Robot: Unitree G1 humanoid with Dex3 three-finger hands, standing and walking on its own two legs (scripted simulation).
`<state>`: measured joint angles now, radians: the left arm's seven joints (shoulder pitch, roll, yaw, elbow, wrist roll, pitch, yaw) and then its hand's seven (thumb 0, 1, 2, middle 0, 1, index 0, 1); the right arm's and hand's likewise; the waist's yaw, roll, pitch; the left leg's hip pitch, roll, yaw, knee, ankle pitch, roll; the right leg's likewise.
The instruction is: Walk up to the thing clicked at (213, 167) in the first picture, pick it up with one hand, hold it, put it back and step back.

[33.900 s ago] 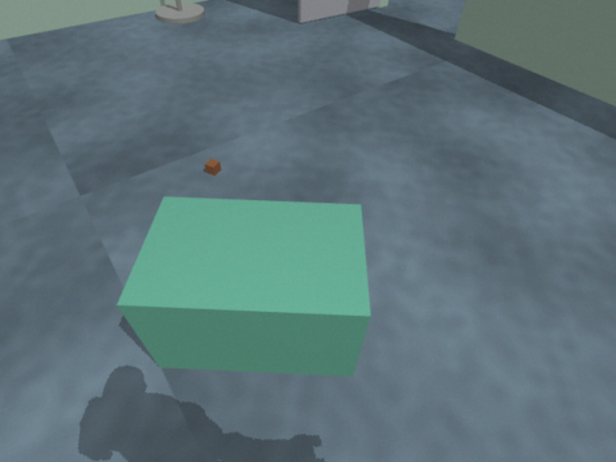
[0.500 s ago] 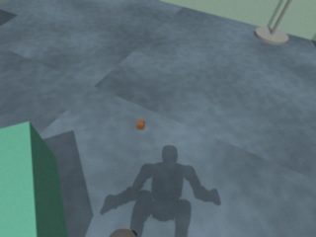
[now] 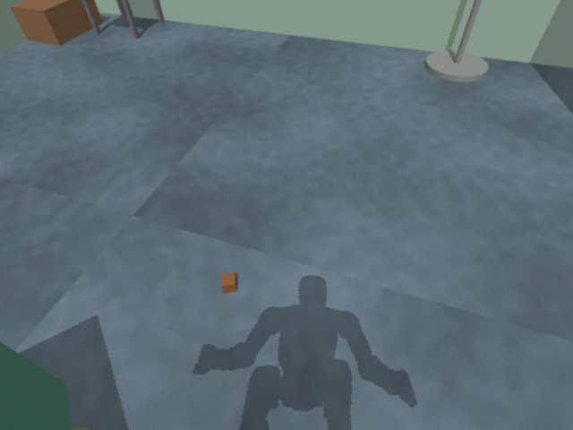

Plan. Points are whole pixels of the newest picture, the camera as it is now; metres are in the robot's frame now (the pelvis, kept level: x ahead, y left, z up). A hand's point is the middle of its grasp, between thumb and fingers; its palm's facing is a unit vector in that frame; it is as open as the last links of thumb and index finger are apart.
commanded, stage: walk up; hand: left
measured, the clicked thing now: (229, 282) +0.78 +0.25 -0.73
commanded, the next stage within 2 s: none
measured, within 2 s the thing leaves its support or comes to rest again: neither
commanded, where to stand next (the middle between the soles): +0.39 +0.01 m, yaw +1 degrees
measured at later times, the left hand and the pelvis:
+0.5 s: hand (102, 425) +0.18 +0.30 -0.15, palm faces -0.01 -0.94 -0.34, open 7.4 cm; pelvis +0.15 +0.03 +0.00, yaw +2 degrees
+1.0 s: hand (149, 310) +0.35 +0.26 -0.11, palm faces +0.00 -0.90 -0.44, open 7.3 cm; pelvis +0.28 -0.02 +0.01, yaw +1 degrees
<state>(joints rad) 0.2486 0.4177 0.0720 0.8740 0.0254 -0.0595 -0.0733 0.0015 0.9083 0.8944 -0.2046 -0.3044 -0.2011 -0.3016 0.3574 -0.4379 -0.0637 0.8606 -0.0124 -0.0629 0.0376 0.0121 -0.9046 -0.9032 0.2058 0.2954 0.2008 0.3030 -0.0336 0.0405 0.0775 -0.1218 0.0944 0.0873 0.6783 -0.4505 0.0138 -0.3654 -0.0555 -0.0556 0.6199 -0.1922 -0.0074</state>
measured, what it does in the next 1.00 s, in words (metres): walks ahead: left foot, then right foot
